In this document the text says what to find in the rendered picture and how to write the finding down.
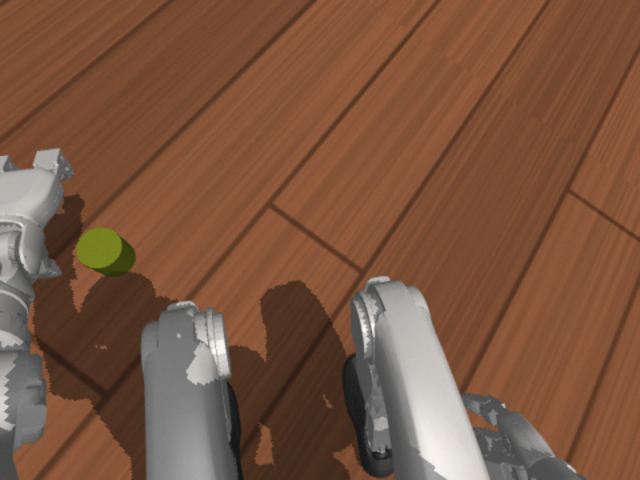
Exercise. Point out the left robot arm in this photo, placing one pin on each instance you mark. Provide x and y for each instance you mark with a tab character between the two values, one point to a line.
22	389

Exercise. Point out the right robot foot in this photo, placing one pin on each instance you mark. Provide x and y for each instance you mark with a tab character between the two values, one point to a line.
376	464

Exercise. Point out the right robot arm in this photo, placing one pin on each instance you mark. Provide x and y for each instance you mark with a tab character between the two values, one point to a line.
552	468

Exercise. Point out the left robot foot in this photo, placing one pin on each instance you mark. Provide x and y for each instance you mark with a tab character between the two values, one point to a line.
235	433

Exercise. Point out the right robot hand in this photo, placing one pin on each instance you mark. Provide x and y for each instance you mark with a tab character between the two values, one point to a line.
509	454

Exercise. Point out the left robot hand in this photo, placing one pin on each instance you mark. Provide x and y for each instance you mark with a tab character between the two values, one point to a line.
35	194

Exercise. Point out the tin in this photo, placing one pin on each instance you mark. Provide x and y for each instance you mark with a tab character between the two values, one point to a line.
104	251

